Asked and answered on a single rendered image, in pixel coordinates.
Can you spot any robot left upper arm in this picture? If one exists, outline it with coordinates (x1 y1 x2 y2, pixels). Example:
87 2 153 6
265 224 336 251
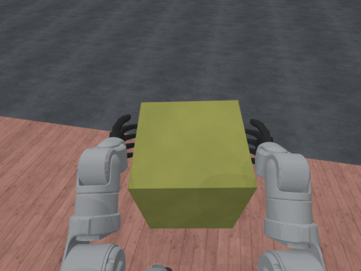
61 244 126 271

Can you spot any robot right forearm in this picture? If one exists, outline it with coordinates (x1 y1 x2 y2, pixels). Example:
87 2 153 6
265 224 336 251
255 142 326 271

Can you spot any carton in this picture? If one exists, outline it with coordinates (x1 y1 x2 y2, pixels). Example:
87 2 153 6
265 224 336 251
127 100 257 229

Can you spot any right robot hand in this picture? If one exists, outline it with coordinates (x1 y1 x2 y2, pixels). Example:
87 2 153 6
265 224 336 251
245 119 273 164

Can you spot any robot left forearm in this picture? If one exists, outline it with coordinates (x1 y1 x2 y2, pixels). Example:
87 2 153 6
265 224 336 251
60 137 128 271

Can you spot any left robot hand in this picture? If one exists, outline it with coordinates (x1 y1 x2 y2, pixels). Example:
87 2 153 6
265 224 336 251
109 114 138 158

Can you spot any robot right upper arm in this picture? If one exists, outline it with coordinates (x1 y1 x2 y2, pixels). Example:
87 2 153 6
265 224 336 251
258 250 324 271

